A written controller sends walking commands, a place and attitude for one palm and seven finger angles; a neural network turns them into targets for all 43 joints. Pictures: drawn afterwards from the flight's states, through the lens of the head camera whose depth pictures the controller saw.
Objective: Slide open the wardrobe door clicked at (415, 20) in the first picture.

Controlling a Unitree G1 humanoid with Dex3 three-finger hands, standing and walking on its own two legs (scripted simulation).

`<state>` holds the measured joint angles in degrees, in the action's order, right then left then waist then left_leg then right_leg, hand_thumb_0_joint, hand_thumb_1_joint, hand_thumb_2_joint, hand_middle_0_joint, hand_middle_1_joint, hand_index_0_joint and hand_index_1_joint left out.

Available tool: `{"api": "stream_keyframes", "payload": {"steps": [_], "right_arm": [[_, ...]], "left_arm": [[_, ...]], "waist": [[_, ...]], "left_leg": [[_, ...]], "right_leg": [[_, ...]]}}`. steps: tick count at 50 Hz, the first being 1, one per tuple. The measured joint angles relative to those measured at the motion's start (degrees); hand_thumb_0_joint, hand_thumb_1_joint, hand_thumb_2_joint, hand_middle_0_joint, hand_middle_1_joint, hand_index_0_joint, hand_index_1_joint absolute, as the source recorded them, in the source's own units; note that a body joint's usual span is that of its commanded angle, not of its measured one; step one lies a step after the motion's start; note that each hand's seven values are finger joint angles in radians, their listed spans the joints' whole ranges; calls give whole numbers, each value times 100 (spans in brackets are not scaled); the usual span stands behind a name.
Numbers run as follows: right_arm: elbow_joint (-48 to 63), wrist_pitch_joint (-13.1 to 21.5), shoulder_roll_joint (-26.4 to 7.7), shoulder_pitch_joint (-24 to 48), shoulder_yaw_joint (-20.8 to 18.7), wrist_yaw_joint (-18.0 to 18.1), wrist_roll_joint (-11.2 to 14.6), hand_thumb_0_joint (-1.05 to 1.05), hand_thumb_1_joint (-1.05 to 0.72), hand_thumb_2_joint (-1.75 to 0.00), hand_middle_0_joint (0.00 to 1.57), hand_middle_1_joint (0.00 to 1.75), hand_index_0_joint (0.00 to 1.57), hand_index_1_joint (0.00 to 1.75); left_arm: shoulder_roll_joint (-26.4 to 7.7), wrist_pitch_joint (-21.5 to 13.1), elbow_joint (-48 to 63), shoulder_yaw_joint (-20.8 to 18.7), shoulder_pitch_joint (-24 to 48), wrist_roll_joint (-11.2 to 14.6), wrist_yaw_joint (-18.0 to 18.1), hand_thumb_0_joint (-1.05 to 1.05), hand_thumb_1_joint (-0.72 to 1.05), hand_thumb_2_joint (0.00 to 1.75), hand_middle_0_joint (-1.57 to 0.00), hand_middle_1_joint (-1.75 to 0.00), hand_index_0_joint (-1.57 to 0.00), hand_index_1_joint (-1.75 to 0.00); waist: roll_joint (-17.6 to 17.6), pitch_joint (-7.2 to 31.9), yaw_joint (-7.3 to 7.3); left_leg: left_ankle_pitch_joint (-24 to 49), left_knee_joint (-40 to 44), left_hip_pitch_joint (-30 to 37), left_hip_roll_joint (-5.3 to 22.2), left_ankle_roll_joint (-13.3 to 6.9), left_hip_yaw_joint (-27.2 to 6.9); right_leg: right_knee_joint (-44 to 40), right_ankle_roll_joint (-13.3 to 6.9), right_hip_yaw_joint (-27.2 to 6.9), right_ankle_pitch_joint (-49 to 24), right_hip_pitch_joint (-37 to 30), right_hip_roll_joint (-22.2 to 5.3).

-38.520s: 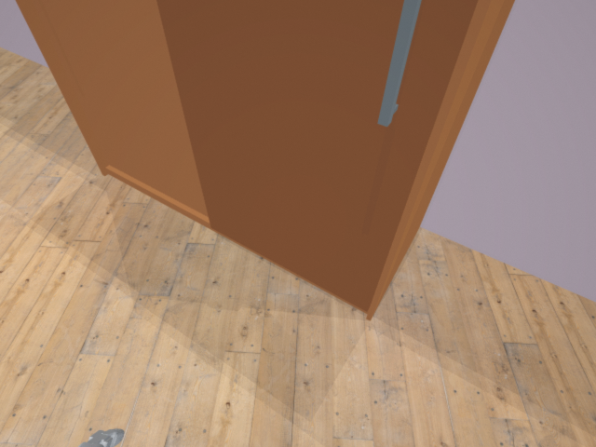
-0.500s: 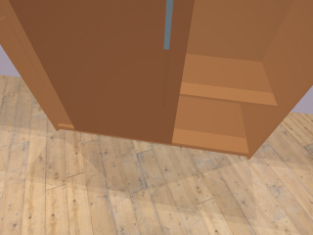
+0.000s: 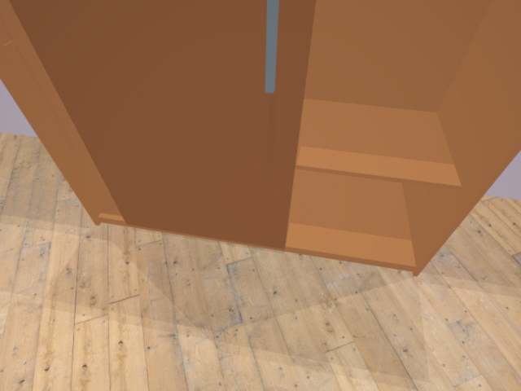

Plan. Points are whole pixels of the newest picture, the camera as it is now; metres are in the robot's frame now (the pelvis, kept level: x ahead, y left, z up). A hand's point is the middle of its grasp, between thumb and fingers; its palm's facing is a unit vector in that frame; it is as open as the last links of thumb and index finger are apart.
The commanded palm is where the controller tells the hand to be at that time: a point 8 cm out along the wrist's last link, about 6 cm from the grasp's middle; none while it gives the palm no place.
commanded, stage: let the arm hang, fingers relaxed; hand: right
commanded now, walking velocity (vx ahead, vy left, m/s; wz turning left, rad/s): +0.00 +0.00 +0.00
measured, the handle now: (273, 37) +0.78 +0.03 +0.18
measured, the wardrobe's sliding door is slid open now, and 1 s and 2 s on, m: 0.56 0.56 0.56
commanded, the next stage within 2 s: look to check the result in 0.06 s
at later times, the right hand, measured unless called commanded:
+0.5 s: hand out of the picture +0.00 -0.18 -0.18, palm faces -0.01 +0.99 -0.16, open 7.4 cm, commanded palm none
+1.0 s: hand out of the picture -0.01 -0.19 -0.18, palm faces -0.01 +0.99 -0.15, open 7.4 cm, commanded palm none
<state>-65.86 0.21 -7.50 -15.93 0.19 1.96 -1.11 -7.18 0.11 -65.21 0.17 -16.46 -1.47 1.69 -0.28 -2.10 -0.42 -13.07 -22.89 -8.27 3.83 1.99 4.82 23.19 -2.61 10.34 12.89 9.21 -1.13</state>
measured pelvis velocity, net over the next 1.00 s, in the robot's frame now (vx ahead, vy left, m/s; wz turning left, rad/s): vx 0.00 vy -0.03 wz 0.01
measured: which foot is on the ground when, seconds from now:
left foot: down 0.00-1.00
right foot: down 0.00-1.00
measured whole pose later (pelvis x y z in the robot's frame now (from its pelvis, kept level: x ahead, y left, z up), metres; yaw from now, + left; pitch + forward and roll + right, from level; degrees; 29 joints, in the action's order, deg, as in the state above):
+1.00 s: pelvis +0.00 -0.03 +0.00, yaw +1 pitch -1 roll +0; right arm -65.5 -0.1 -7.6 -15.8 0.2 2.0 -1.4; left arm -7.2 -0.3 -64.8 -0.2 -16.3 -1.3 1.6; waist -1.0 -2.9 -0.7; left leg -12.4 -23.1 -9.0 6.0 4.4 3.1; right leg 23.2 -5.2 12.0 13.2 9.3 1.1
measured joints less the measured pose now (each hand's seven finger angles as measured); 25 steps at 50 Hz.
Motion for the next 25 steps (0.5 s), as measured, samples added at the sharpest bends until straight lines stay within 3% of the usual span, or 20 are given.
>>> {"api": "stream_keyframes", "payload": {"steps": [25], "right_arm": [[45,-23,-24,24,-23,12,-21,0,-91,-90,20,30,20,29]], "left_arm": [[-3,-42,48,-17,-1,6,0,0,91,90,-20,-30,-20,-30]], "waist": [[-42,-48,-21]], "left_leg": [[13,-34,-42,175,192,-144]], "right_leg": [[-7,-197,136,55,-17,177]]}}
